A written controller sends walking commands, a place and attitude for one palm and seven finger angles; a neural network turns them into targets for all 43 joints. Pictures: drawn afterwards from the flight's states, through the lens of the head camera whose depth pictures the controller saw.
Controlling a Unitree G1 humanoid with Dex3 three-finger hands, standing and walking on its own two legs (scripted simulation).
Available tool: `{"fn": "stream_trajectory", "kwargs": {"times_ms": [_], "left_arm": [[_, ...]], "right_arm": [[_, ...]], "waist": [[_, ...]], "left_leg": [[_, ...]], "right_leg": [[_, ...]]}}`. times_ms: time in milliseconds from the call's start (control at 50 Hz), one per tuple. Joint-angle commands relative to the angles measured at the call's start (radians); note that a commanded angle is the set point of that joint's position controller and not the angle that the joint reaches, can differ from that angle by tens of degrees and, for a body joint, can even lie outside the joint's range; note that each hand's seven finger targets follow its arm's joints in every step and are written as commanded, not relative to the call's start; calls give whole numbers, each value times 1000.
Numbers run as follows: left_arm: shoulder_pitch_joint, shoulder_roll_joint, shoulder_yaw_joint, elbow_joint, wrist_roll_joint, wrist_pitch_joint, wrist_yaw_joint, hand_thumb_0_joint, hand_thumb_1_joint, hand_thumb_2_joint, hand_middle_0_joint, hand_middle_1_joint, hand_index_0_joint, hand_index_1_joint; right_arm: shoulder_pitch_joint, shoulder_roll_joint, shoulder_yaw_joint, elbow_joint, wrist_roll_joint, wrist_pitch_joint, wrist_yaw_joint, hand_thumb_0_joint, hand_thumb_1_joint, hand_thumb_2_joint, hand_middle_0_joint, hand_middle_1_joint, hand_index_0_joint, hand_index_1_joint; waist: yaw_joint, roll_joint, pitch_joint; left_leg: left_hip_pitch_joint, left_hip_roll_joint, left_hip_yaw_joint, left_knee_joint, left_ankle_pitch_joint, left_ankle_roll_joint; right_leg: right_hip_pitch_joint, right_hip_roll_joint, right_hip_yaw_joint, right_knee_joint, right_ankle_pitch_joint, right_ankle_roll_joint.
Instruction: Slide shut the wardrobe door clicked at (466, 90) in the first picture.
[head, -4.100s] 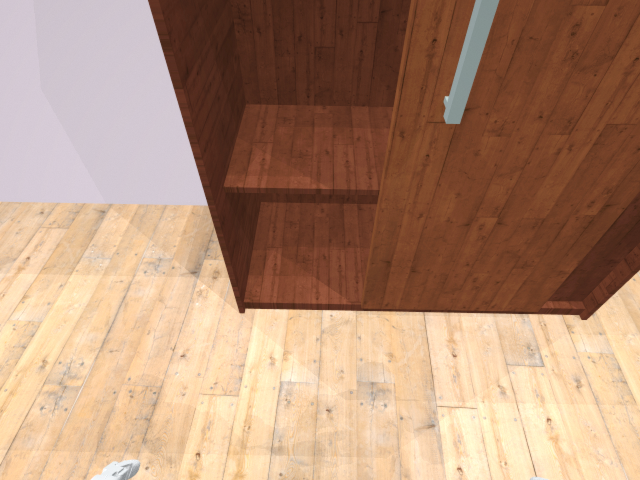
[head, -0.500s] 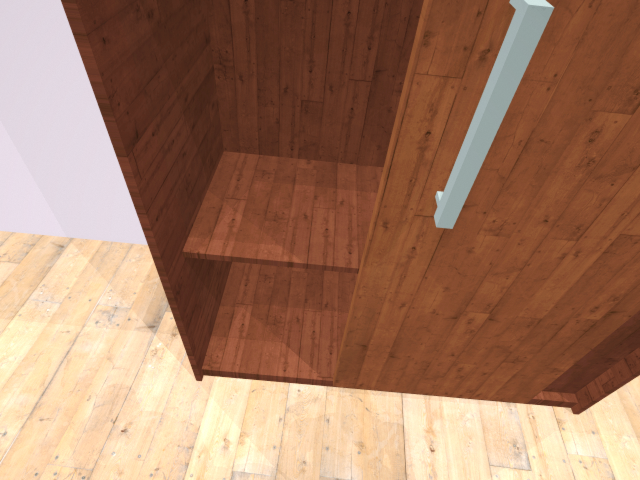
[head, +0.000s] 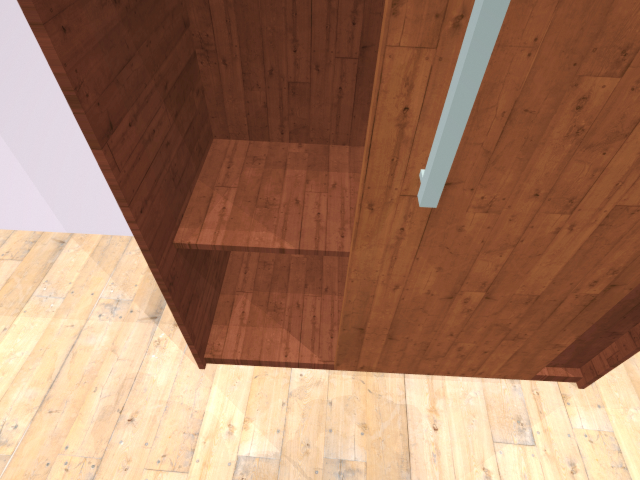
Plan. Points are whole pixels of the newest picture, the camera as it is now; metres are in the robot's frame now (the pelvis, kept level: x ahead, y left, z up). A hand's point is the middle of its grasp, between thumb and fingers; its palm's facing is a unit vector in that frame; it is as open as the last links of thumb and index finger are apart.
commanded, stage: look again from close up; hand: right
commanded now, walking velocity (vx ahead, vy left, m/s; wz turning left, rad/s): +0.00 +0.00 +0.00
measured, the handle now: (453, 100) +0.53 -0.13 +0.23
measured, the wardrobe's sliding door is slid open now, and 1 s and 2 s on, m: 0.42 0.42 0.42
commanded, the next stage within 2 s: raise the hand with hooked fingers in 1.70 s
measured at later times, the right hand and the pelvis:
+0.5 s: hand out of the picture +0.02 -0.22 -0.18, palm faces -0.02 +0.98 -0.19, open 7.4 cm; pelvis +0.02 -0.04 +0.00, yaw +2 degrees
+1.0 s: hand out of the picture +0.02 -0.19 -0.17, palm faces +0.00 +0.98 -0.18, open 7.4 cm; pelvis +0.03 -0.03 +0.00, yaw +1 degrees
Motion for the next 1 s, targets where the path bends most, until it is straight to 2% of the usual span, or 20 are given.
{"fn": "stream_trajectory", "kwargs": {"times_ms": [0,20,40,60,80,120,220,340,420,460,480,620,700,760,780,840,900,920,980], "left_arm": [[103,63,-14,-32,12,-29,0,0,900,900,-200,-300,-200,-300],[89,62,-17,-29,11,-33,0,0,900,900,-200,-300,-200,-300],[72,63,-19,-33,8,-32,2,0,900,900,-200,-300,-200,-300],[66,71,-19,-39,7,-31,2,0,900,900,-200,-300,-200,-300],[61,71,-20,-38,7,-31,2,0,900,900,-200,-300,-200,-300],[59,79,-21,-35,8,-32,1,0,900,900,-200,-300,-200,-300],[73,96,-21,-22,7,-35,0,0,900,900,-200,-300,-200,-300],[95,94,-24,1,5,-44,7,0,900,900,-200,-300,-200,-300],[101,87,-25,18,3,-44,11,0,900,900,-200,-300,-200,-300],[103,84,-24,26,2,-43,12,0,900,900,-200,-300,-200,-300],[102,82,-24,26,1,-40,12,0,900,900,-200,-300,-200,-300],[92,77,-24,36,2,-39,12,0,900,900,-200,-300,-200,-300],[87,74,-23,38,1,-39,12,0,900,900,-200,-300,-200,-300],[89,74,-24,43,1,-40,14,0,900,900,-200,-300,-200,-300],[88,69,-24,44,0,-39,14,0,900,900,-200,-300,-200,-300],[84,70,-26,48,0,-38,13,0,900,900,-200,-300,-200,-300],[78,66,-26,47,0,-35,12,0,900,900,-200,-300,-200,-300],[78,65,-27,48,0,-36,12,0,900,900,-200,-300,-200,-300],[77,64,-26,50,-1,-34,12,0,900,900,-200,-300,-200,-300]], "right_arm": [[30,-113,-19,-61,13,-2,0,0,-900,-900,200,300,200,300],[24,-123,-18,-58,11,5,3,0,-900,-900,200,300,200,300],[32,-128,-17,-54,10,10,5,0,-900,-900,200,300,200,300],[33,-133,-15,-56,10,14,7,0,-900,-900,200,300,200,300],[29,-132,-13,-55,9,15,9,0,-900,-900,200,300,200,300],[27,-138,-11,-53,9,18,12,0,-900,-900,200,300,200,300],[14,-151,-11,-60,8,23,15,0,-900,-900,200,300,200,300],[6,-157,-12,-51,12,23,14,0,-900,-900,200,300,200,300],[5,-156,-14,-41,14,24,10,0,-900,-900,200,300,200,300],[5,-152,-13,-34,14,26,9,0,-900,-900,200,300,200,300],[6,-153,-13,-33,13,27,9,0,-900,-900,200,300,200,300],[18,-142,-13,-21,12,29,8,0,-900,-900,200,300,200,300],[26,-141,-13,-17,11,25,7,0,-900,-900,200,300,200,300],[26,-140,-14,-15,12,24,6,0,-900,-900,200,300,200,300],[28,-144,-14,-14,11,21,5,0,-900,-900,200,300,200,300],[27,-143,-13,-13,11,22,6,0,-900,-900,200,300,200,300],[27,-142,-13,-14,10,21,6,0,-900,-900,200,300,200,300],[31,-144,-13,-15,10,21,6,0,-900,-900,200,300,200,300],[33,-146,-12,-14,11,18,7,0,-900,-900,200,300,200,300]], "waist": [[-3,35,28],[-10,-33,36],[-21,-36,57],[-23,-5,72],[-29,-16,92],[-28,26,95],[-28,37,64],[-25,18,0],[-21,23,-1],[-20,18,9],[-22,42,29],[-19,36,33],[-19,58,23],[-16,44,2],[-19,64,7],[-17,49,17],[-17,68,41],[-19,55,35],[-18,70,25]], "left_leg": [[-76,107,-118,-58,54,22],[-59,107,-104,-33,51,18],[-56,103,-101,-34,38,14],[-55,100,-99,-37,16,10],[-50,103,-100,-44,11,10],[-59,107,-102,-44,6,8],[-43,112,-86,-27,24,-1],[-26,122,-81,-18,90,-7],[-21,127,-82,-14,127,-12],[-24,129,-78,-16,119,-14],[-24,127,-78,-23,115,-14],[-29,133,-90,-25,126,-12],[-20,140,-97,-31,168,-10],[-14,142,-96,-22,206,-10],[-6,144,-99,-30,216,-8],[-11,147,-102,-32,221,-7],[-16,149,-105,-41,217,-4],[-14,150,-109,-42,222,-3],[-3,150,-107,-49,237,-2]], "right_leg": [[7,-66,76,-126,170,-45],[-8,-67,93,-157,189,-50],[-22,-69,104,-175,178,-57],[-37,-70,106,-194,134,-59],[-59,-66,111,-211,109,-60],[-53,-61,114,-231,66,-60],[-31,-67,128,-260,61,-69],[59,-68,108,-229,282,-73],[93,-65,87,-205,394,-70],[94,-66,86,-209,392,-69],[81,-66,85,-207,375,-71],[86,-56,78,-215,323,-67],[95,-51,68,-196,343,-67],[123,-52,63,-184,403,-65],[111,-50,63,-177,392,-67],[107,-46,59,-182,371,-61],[86,-43,58,-184,330,-60],[91,-42,57,-184,332,-59],[97,-43,57,-176,328,-59]]}}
